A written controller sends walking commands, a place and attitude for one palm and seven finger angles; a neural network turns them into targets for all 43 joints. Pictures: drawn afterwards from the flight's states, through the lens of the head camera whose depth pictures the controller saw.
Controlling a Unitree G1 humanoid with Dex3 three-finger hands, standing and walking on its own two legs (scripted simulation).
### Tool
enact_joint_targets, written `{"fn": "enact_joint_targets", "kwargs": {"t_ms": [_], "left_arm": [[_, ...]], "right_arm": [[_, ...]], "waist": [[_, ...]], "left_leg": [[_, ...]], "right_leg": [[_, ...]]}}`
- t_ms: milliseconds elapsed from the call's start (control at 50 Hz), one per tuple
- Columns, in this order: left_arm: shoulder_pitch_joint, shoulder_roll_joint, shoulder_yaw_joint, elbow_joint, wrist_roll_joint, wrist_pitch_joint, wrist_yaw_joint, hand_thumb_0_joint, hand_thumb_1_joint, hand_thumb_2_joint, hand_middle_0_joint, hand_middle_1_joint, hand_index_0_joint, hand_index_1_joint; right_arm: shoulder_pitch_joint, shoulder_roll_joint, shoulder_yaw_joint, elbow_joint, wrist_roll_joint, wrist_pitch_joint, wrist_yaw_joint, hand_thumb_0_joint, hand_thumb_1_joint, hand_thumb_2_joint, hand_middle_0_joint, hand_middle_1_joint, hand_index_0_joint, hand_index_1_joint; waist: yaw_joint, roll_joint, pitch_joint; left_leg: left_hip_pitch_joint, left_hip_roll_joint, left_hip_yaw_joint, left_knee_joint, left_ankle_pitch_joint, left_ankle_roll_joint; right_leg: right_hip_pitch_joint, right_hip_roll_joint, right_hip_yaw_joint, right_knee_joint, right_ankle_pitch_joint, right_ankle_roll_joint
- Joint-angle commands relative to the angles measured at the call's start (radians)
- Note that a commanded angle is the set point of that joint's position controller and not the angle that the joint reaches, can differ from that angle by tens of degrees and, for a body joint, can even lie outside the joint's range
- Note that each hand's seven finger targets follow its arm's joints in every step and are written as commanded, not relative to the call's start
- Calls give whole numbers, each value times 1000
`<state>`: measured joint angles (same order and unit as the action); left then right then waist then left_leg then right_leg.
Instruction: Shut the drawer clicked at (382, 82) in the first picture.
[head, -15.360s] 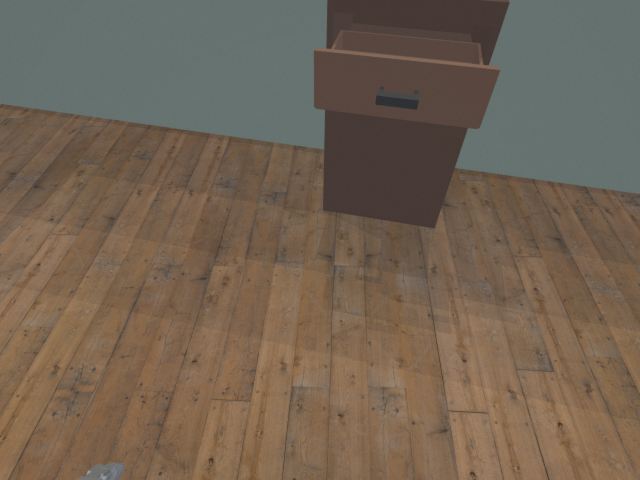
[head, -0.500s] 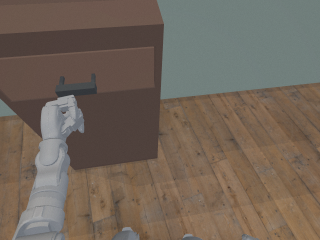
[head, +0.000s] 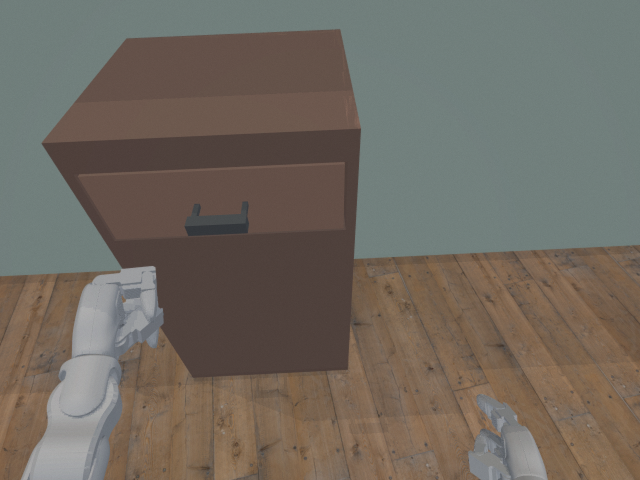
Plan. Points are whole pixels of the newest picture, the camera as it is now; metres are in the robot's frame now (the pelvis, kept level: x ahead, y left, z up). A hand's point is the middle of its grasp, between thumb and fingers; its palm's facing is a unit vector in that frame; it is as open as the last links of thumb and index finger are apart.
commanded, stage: draw the hand back to the body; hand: left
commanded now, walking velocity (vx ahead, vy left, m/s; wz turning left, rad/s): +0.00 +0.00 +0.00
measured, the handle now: (219, 216) +0.55 +0.23 -0.01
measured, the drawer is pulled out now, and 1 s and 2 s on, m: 0.00 0.00 0.00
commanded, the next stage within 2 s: step back with the hand held close in 0.66 s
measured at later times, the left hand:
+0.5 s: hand (69, 350) +0.19 +0.24 +0.17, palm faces +0.37 -0.84 -0.40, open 3.2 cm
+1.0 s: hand (59, 347) +0.20 +0.25 +0.17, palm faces +0.32 -0.83 -0.46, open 3.2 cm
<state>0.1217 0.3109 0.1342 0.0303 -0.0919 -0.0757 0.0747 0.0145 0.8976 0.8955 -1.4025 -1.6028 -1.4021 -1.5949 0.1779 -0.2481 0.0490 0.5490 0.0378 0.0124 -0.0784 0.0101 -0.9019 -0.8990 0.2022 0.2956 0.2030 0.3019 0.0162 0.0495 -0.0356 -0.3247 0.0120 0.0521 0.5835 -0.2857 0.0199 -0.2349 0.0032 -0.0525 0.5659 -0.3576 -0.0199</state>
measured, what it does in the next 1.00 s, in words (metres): stands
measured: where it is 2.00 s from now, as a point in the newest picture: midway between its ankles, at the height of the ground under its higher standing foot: outside the picture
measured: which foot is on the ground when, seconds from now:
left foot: down 0.00-1.00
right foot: down 0.00-1.00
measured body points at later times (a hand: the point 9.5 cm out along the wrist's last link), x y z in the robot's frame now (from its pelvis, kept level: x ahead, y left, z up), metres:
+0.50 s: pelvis +0.01 +0.00 +0.01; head -0.01 -0.02 +0.46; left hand +0.17 +0.28 +0.19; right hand +0.20 -0.22 -0.07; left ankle +0.01 +0.11 -0.73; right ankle -0.04 -0.10 -0.73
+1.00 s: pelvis +0.00 +0.01 +0.01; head +0.01 +0.00 +0.46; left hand +0.17 +0.29 +0.19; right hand +0.18 -0.22 -0.07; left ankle +0.01 +0.11 -0.73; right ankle -0.04 -0.10 -0.73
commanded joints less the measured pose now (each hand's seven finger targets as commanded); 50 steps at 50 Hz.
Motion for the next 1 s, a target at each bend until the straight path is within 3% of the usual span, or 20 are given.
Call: {"fn": "enact_joint_targets", "kwargs": {"t_ms": [0,20,40,180,220,260,320,460,520,560,600,660,760,780,800,840,880,980], "left_arm": [[-124,164,104,-302,4,-38,32,0,900,900,-1400,-1600,-1400,-1600],[-102,179,120,-312,5,-37,30,0,900,900,-1400,-1600,-1400,-1600],[-86,154,102,-348,3,-37,28,0,900,900,-1400,-1600,-1400,-1600],[82,175,163,-510,5,-45,32,0,900,900,-1400,-1600,-1400,-1600],[145,186,187,-528,2,-46,31,0,900,900,-1400,-1600,-1400,-1600],[175,180,192,-584,2,-52,32,0,900,900,-1400,-1600,-1400,-1600],[262,194,228,-619,1,-58,34,0,900,900,-1400,-1600,-1400,-1600],[373,209,278,-740,1,-84,41,0,900,900,-1400,-1600,-1400,-1600],[374,162,245,-660,3,-71,38,0,900,900,-1400,-1600,-1400,-1600],[349,161,244,-653,2,-72,39,0,900,900,-1400,-1600,-1400,-1600],[330,172,250,-669,4,-78,41,0,900,900,-1400,-1600,-1400,-1600],[321,187,257,-712,7,-83,46,0,900,900,-1400,-1600,-1400,-1600],[337,186,260,-720,7,-78,49,0,900,900,-1400,-1600,-1400,-1600],[157,352,423,-851,17,-133,56,0,900,900,-1400,-1600,-1400,-1600],[274,276,380,-716,19,-141,48,0,900,900,-1400,-1600,-1400,-1600],[380,197,317,-664,25,-148,32,0,900,900,-1400,-1600,-1400,-1600],[451,158,281,-652,26,-143,25,0,900,900,-1400,-1600,-1400,-1600],[516,217,331,-754,26,-149,34,0,900,900,-1400,-1600,-1400,-1600]], "right_arm": [[-115,-107,-42,-142,-7,-54,-14,0,-900,-900,200,300,200,300],[-121,-110,-43,-136,-10,-59,-14,0,-900,-900,200,300,200,300],[-121,-103,-40,-138,-11,-64,-11,0,-900,-900,200,300,200,300],[-126,-97,-48,-128,-24,-92,0,0,-900,-900,200,300,200,300],[-129,-100,-51,-122,-29,-101,3,0,-900,-900,200,300,200,300],[-127,-95,-53,-124,-27,-108,7,0,-900,-900,200,300,200,300],[-128,-97,-60,-122,-30,-123,9,0,-900,-900,200,300,200,300],[-126,-85,-67,-127,-24,-153,7,0,-900,-900,200,300,200,300],[-120,-88,-71,-111,-24,-152,6,0,-900,-900,200,300,200,300],[-117,-89,-71,-114,-24,-147,3,0,-900,-900,200,300,200,300],[-120,-90,-72,-118,-25,-148,-2,0,-900,-900,200,300,200,300],[-121,-86,-66,-119,-30,-160,-5,0,-900,-900,200,300,200,300],[-123,-80,-62,-117,-31,-173,-3,0,-900,-900,200,300,200,300],[-111,-107,-69,-149,-36,-149,7,0,-900,-900,200,300,200,300],[-106,-90,-71,-117,-38,-132,8,0,-900,-900,200,300,200,300],[-102,-92,-79,-127,-41,-106,14,0,-900,-900,200,300,200,300],[-97,-98,-87,-137,-40,-82,20,0,-900,-900,200,300,200,300],[-105,-95,-101,-175,-37,-46,18,0,-900,-900,200,300,200,300]], "waist": [[4,-33,-118],[10,-39,-91],[6,-18,-90],[23,1,-75],[29,-31,-39],[29,10,-48],[39,-21,-38],[47,-7,-40],[34,-54,36],[33,-50,42],[36,-51,21],[45,13,-16],[49,13,-1],[4,-7,73],[-3,-67,75],[-6,-51,44],[-7,-18,-2],[1,-35,-103]], "left_leg": [[231,2,-38,-136,187,27],[236,0,-37,-145,196,26],[248,0,-38,-156,203,25],[300,2,-33,-190,266,22],[290,0,-32,-193,267,22],[300,2,-32,-193,275,20],[294,4,-30,-188,282,20],[287,9,-31,-171,284,20],[265,12,-27,-174,244,20],[259,12,-31,-179,216,22],[265,11,-33,-179,200,25],[278,8,-34,-175,227,23],[270,9,-38,-174,250,17],[196,26,-51,-143,188,34],[196,24,-58,-124,184,32],[208,33,-52,-135,246,28],[216,52,-51,-156,327,32],[206,75,-62,-154,460,35]], "right_leg": [[30,-2,42,-168,278,0],[28,5,44,-193,283,1],[52,-1,41,-190,289,-1],[106,0,38,-227,341,-2],[101,4,36,-247,342,0],[111,-2,37,-237,350,0],[112,2,36,-245,358,1],[109,-3,37,-227,371,2],[65,1,34,-246,326,6],[61,-4,35,-242,293,7],[66,-7,40,-244,271,7],[92,-10,42,-232,301,1],[100,-6,41,-229,325,-2],[27,-62,155,-286,412,4],[21,-84,150,-282,436,-1],[32,-80,123,-254,470,8],[50,-65,92,-220,456,23],[87,-43,69,-159,474,32]]}}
